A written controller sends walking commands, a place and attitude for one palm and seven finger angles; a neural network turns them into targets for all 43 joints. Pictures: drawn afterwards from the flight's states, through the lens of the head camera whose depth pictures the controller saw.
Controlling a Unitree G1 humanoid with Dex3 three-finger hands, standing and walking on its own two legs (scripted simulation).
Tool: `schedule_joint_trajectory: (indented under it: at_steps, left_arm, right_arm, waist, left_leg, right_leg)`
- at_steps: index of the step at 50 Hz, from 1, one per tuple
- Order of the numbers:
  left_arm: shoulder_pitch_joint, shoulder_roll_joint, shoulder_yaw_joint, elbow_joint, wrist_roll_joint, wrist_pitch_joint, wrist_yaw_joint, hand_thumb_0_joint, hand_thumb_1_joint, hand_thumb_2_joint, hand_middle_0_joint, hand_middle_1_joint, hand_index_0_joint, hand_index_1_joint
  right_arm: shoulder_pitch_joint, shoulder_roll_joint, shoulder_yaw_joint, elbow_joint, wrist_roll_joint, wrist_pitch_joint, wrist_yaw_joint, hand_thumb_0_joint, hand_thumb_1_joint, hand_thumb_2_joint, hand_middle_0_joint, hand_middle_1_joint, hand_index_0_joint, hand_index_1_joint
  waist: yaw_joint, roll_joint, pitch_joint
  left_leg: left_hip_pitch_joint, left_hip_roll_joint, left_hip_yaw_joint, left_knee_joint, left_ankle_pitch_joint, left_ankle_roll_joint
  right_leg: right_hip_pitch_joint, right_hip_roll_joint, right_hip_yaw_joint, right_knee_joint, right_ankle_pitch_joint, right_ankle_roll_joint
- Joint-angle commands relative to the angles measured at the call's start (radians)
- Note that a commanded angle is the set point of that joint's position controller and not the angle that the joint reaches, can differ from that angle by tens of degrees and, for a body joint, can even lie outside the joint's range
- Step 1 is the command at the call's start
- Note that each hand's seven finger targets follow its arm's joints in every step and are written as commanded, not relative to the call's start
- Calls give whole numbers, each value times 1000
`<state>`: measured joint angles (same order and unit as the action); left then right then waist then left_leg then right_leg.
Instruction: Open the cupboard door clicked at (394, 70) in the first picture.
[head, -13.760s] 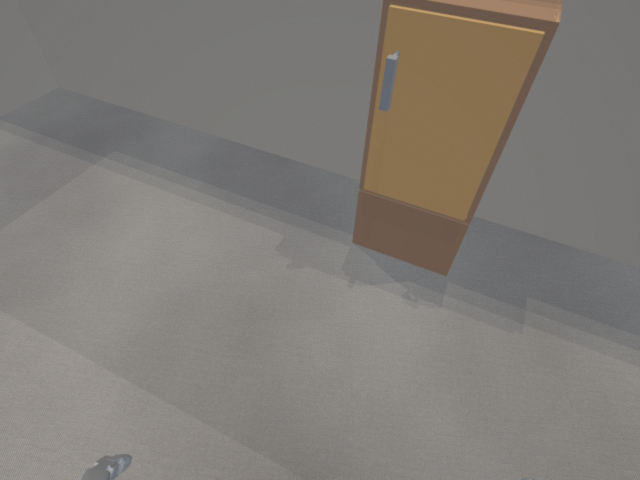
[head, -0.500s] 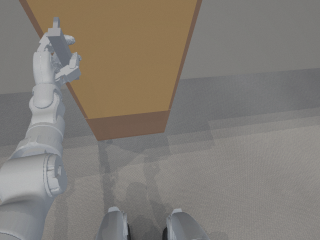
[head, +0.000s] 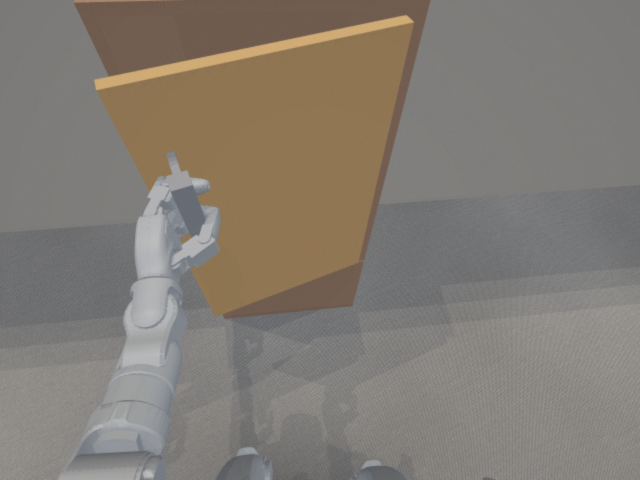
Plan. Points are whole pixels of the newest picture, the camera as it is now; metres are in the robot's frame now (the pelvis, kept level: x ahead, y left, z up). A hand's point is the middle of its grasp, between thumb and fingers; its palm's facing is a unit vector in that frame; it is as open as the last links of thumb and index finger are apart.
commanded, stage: pull the door open along its arc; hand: left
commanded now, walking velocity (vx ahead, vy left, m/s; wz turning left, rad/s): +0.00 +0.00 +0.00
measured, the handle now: (190, 205) +0.46 +0.17 +0.05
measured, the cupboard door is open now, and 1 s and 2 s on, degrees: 17 45 51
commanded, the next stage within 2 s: open thumb and fingers to let go in 0.62 s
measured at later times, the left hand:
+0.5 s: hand (283, 298) +0.32 +0.04 +0.05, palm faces +0.42 -0.91 -0.02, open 6.5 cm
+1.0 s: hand (297, 312) +0.30 +0.02 +0.05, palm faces +0.42 -0.91 -0.05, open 7.7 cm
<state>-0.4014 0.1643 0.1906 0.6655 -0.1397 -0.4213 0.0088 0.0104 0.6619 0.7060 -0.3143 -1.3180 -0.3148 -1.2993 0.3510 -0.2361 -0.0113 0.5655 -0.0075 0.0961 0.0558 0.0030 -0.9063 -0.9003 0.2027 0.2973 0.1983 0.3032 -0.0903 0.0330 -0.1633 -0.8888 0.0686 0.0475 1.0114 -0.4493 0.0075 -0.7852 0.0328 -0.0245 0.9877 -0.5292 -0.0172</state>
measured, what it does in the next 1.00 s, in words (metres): shifts its weight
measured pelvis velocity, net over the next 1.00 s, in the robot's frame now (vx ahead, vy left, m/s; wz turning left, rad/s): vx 0.00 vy -0.06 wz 0.11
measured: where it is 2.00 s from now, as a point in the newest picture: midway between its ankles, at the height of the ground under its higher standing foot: outside the picture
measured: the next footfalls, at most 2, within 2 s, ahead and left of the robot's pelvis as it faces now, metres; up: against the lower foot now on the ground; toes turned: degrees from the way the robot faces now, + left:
none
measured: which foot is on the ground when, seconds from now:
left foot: down 0.00-1.00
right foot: down 0.00-1.00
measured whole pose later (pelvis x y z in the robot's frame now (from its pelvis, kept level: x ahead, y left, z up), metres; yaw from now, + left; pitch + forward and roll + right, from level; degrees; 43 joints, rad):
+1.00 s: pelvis +0.00 -0.06 +0.00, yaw +6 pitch +14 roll +2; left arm -0.01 -0.11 -0.21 0.27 0.07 -0.25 0.59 0.01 0.39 0.68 -0.35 -1.29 -0.39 -1.30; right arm 0.18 -0.18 -0.01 0.59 -0.08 -0.02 0.04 0.01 -0.91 -0.90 0.20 0.30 0.20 0.30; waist -0.01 0.03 -0.16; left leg -0.79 0.03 -0.05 0.96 -0.40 -0.05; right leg -0.69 0.01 -0.11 1.03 -0.58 -0.10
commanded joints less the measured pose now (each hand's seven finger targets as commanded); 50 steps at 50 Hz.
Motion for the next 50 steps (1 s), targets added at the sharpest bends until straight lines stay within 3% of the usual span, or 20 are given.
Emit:
schedule_joint_trajectory:
  at_steps: [1,2,6,7,10,12,15,17,21,26,29,32,35,36,39,44,47,50]
  left_arm:
    - [-33,28,46,-320,-11,-45,232,0,900,900,-400,-1350,-400,-1350]
    - [-4,15,29,-345,18,-48,279,0,900,900,-400,-1350,-400,-1350]
    - [30,-122,-87,-425,110,-36,447,0,900,900,-400,-1350,-400,-1350]
    - [42,-132,-106,-432,142,-29,487,0,900,900,-400,-1350,-400,-1350]
    - [42,-234,-191,-467,205,1,587,0,900,900,-400,-1350,-400,-1350]
    - [31,-263,-233,-467,253,32,621,0,900,900,-400,-1350,-400,-1350]
    - [24,-314,-305,-477,298,55,628,0,900,900,-400,-1350,-400,-1350]
    - [43,-339,-341,-488,301,68,622,0,900,900,-400,-1350,-400,-1350]
    - [118,-406,-398,-522,251,87,608,0,900,900,-400,-1350,-400,-1350]
    - [309,-477,-485,-602,245,105,583,0,900,900,-400,-1350,-400,-1350]
    - [427,-490,-507,-668,232,125,575,0,900,900,-400,-1350,-400,-1350]
    - [359,-446,-461,-648,230,139,595,0,900,900,-400,-1350,-400,-1350]
    - [259,-407,-416,-594,236,140,612,0,900,900,-400,-1350,-400,-1350]
    - [168,-363,-376,-578,233,130,620,0,900,900,-400,-1350,-400,-1350]
    - [178,-391,-373,-556,223,120,623,0,690,810,-385,-1327,-385,-1327]
    - [246,-411,-395,-594,227,111,599,0,340,660,-360,-1290,-360,-1290]
    - [251,-422,-422,-606,233,114,582,0,130,570,-345,-1268,-345,-1268]
    - [213,-427,-444,-633,241,102,579,0,-80,480,-330,-1245,-330,-1245]
  right_arm:
    - [17,-111,-46,-113,-19,-51,8,0,-900,-900,200,300,200,300]
    - [14,-108,-48,-116,-27,-55,11,0,-900,-900,200,300,200,300]
    - [-35,-87,-50,-119,-47,-62,25,0,-900,-900,200,300,200,300]
    - [-42,-85,-51,-119,-54,-65,24,0,-900,-900,200,300,200,300]
    - [-90,-68,-48,-123,-66,-71,26,0,-900,-900,200,300,200,300]
    - [-106,-59,-43,-119,-79,-78,16,0,-900,-900,200,300,200,300]
    - [-133,-49,-40,-117,-84,-83,2,0,-900,-900,200,300,200,300]
    - [-144,-43,-38,-119,-85,-92,-6,0,-900,-900,200,300,200,300]
    - [-186,-31,-28,-127,-73,-112,-13,0,-900,-900,200,300,200,300]
    - [-209,-13,-19,-142,-67,-145,-3,0,-900,-900,200,300,200,300]
    - [-228,-4,-11,-154,-61,-164,4,0,-900,-900,200,300,200,300]
    - [-230,-8,-6,-139,-63,-171,-7,0,-900,-900,200,300,200,300]
    - [-241,-11,-1,-121,-69,-172,-17,0,-900,-900,200,300,200,300]
    - [-242,-16,1,-105,-69,-168,-25,0,-900,-900,200,300,200,300]
    - [-252,-10,-4,-104,-73,-172,-28,0,-900,-900,200,300,200,300]
    - [-215,-13,-18,-113,-75,-165,-22,0,-900,-900,200,300,200,300]
    - [-203,-17,-21,-120,-71,-159,-20,0,-900,-900,200,300,200,300]
    - [-204,-19,-22,-118,-68,-157,-22,0,-900,-900,200,300,200,300]
  waist:
    - [89,-22,-341]
    - [90,-54,-343]
    - [84,-38,-332]
    - [77,-70,-326]
    - [73,-46,-327]
    - [58,-82,-308]
    - [45,-85,-287]
    - [42,-101,-282]
    - [53,-119,-272]
    - [65,-129,-265]
    - [82,-121,-249]
    - [71,-155,-192]
    - [63,-131,-152]
    - [49,-152,-135]
    - [66,-151,-185]
    - [74,-160,-291]
    - [63,-165,-285]
    - [46,-139,-264]
  left_leg:
    - [323,-52,-26,-81,482,1]
    - [318,-52,-29,-74,492,2]
    - [316,-55,-28,-68,451,-3]
    - [304,-53,-31,-61,440,1]
    - [307,-59,-31,-63,395,-2]
    - [291,-60,-34,-58,362,2]
    - [295,-63,-34,-64,321,4]
    - [291,-63,-34,-66,302,7]
    - [296,-72,-40,-84,262,1]
    - [308,-77,-46,-86,283,-3]
    - [302,-82,-49,-89,275,-7]
    - [273,-88,-60,-80,236,-10]
    - [245,-92,-66,-67,193,-10]
    - [228,-91,-71,-61,174,-8]
    - [222,-96,-73,-54,180,-8]
    - [242,-93,-67,-52,271,-9]
    - [242,-93,-67,-48,282,-7]
    - [250,-89,-69,-44,262,-5]
  right_leg:
    - [161,22,-40,-78,570,6]
    - [171,22,-38,-71,585,7]
    - [164,9,-35,-67,556,4]
    - [161,9,-33,-68,549,5]
    - [153,1,-36,-73,505,0]
    - [147,0,-33,-87,483,-1]
    - [145,-14,-18,-111,466,0]
    - [158,-21,-7,-129,472,4]
    - [209,-43,12,-169,492,17]
    - [256,-59,15,-176,590,24]
    - [287,-70,28,-194,614,29]
    - [260,-81,51,-221,557,35]
    - [205,-92,76,-230,473,39]
    - [183,-98,88,-237,433,43]
    - [207,-105,105,-230,459,46]
    - [286,-103,80,-164,717,52]
    - [293,-105,76,-161,762,55]
    - [247,-101,70,-162,694,51]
